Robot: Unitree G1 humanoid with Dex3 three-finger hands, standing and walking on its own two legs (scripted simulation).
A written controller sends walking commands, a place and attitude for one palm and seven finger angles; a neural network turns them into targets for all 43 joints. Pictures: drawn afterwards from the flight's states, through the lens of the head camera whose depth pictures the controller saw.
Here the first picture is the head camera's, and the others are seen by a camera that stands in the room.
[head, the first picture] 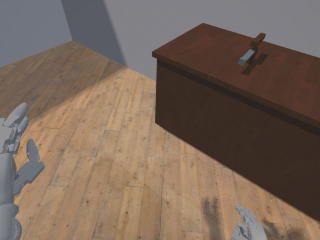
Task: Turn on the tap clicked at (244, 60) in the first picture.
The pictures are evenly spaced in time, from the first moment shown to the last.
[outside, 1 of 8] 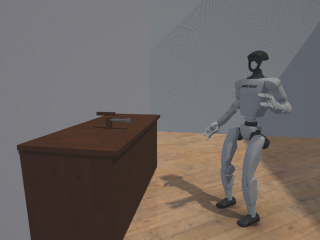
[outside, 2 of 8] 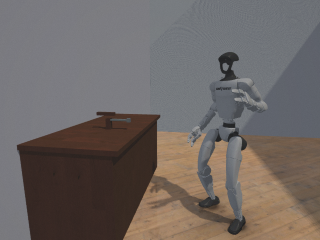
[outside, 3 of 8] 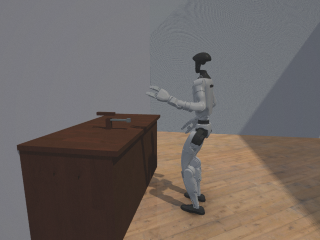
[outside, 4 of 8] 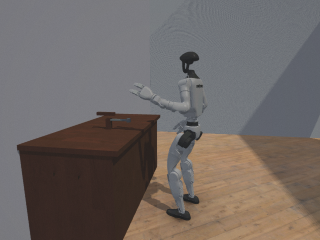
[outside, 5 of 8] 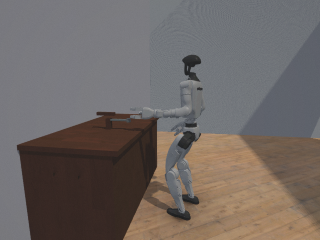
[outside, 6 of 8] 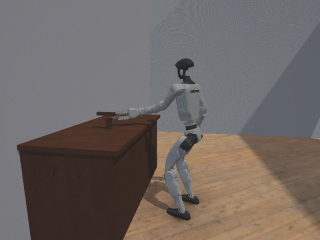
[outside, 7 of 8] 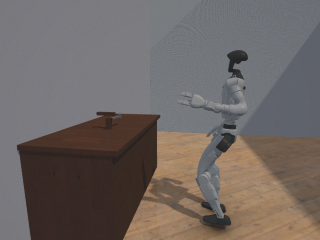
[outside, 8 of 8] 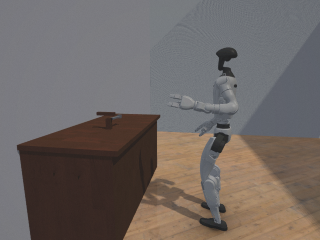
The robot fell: no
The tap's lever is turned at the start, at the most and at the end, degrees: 0 81 81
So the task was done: yes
